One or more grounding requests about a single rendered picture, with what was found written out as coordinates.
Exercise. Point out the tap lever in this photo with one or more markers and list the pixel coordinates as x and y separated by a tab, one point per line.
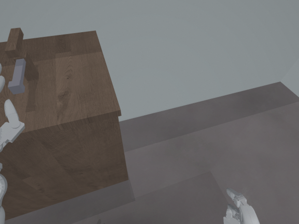
16	85

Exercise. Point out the right robot hand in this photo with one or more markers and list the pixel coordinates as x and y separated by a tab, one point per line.
245	214

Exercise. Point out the counter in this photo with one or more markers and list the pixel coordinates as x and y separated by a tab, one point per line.
71	144

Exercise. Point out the left robot hand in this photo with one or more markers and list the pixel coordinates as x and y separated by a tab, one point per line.
9	131

